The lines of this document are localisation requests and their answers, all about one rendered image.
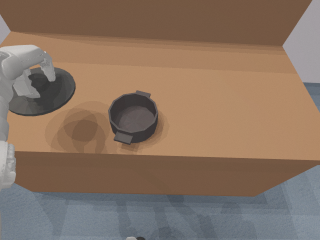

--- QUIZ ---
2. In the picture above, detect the robot left upper arm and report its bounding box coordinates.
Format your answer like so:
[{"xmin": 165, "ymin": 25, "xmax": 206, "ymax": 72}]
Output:
[{"xmin": 0, "ymin": 140, "xmax": 16, "ymax": 240}]

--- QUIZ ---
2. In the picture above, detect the left robot hand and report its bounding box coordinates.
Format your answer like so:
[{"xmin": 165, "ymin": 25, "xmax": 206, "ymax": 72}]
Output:
[{"xmin": 0, "ymin": 45, "xmax": 56, "ymax": 98}]

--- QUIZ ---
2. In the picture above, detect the robot left forearm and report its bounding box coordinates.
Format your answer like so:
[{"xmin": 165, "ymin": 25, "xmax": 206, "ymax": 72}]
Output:
[{"xmin": 0, "ymin": 49, "xmax": 24, "ymax": 142}]

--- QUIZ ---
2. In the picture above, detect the table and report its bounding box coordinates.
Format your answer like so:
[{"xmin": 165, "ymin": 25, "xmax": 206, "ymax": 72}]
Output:
[{"xmin": 0, "ymin": 0, "xmax": 320, "ymax": 197}]

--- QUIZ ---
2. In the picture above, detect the knob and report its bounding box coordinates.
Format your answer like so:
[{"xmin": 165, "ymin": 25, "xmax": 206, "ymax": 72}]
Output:
[{"xmin": 28, "ymin": 73, "xmax": 50, "ymax": 93}]

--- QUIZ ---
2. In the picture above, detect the lid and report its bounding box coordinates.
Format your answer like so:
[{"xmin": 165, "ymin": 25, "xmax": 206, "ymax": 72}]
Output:
[{"xmin": 8, "ymin": 67, "xmax": 76, "ymax": 117}]

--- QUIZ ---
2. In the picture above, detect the pot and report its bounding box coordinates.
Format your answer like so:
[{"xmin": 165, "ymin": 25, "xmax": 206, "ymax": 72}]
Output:
[{"xmin": 108, "ymin": 90, "xmax": 159, "ymax": 145}]

